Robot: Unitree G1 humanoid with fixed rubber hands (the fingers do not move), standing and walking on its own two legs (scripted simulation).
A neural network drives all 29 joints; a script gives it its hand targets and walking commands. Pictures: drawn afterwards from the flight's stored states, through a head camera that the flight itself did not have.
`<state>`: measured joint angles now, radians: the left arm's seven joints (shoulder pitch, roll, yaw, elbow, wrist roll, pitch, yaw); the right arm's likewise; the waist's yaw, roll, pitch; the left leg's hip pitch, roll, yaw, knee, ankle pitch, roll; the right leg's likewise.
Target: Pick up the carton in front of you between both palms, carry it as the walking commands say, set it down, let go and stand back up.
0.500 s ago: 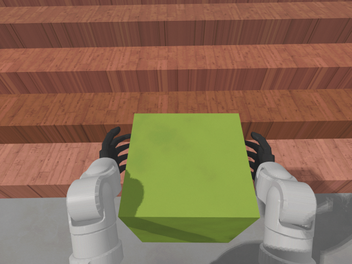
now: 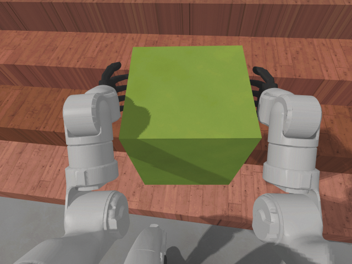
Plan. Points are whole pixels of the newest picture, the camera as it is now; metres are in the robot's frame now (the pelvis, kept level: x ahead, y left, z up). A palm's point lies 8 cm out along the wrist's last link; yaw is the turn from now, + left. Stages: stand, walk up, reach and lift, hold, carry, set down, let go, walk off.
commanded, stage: carry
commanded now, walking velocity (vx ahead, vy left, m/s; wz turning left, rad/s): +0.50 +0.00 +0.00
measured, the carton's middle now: (186, 124) +0.39 +0.03 +0.07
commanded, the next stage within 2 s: none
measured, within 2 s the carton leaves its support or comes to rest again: neither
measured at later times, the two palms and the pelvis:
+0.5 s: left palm out of the picture +0.74 +0.11 +0.16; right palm (279, 2) +0.72 -0.19 +0.15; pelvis +0.33 -0.02 +0.03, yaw -1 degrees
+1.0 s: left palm out of the picture +1.01 +0.14 +0.44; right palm out of the picture +1.03 -0.16 +0.41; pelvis +0.63 -0.04 +0.21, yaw +4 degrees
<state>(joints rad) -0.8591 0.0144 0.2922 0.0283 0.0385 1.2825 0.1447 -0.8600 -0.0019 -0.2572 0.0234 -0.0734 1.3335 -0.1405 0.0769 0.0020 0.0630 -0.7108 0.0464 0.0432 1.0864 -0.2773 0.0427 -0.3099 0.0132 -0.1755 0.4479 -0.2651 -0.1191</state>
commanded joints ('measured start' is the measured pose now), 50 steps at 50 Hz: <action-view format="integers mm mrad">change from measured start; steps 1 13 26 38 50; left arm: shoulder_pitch -709 -603 -534 -809 -1126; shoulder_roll -1052 -963 -989 -1016 -1028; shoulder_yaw -638 -544 -716 -736 -355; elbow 3 -16 -219 -63 141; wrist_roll -451 -288 -323 -553 -457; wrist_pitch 25 48 -24 30 125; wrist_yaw -259 -237 -207 -299 -288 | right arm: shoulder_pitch -721 -687 -673 -591 -965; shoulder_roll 938 1042 963 700 931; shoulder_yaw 571 650 662 447 427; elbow -30 -138 -228 11 73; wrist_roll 324 437 422 118 346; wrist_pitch -47 -41 -57 -59 42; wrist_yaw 141 216 217 141 100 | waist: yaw -10 -304 69 105 -356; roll -120 164 -252 -76 176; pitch -582 -708 -1071 -552 -853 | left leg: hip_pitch -110 1538 72 -507 868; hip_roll -29 346 -207 -72 162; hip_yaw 34 -494 -295 36 -632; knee -112 -532 938 618 -473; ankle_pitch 38 1068 48 -337 500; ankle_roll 0 312 16 81 474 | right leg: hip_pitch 598 -1046 728 807 -250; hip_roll -219 33 -342 -253 96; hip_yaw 208 369 885 564 253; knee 9 1630 132 -29 1170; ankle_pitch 761 -467 995 917 892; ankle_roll -58 42 -282 -147 222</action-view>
